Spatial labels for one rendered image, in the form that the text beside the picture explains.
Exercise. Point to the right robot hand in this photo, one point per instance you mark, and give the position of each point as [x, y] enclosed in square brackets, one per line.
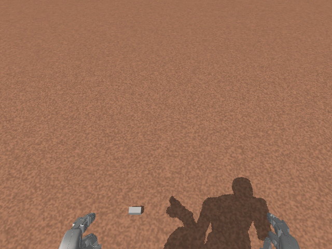
[282, 239]

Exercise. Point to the left robot hand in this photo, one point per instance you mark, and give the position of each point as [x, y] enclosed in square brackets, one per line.
[73, 237]

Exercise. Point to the small box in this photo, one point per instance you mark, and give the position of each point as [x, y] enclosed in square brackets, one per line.
[135, 210]

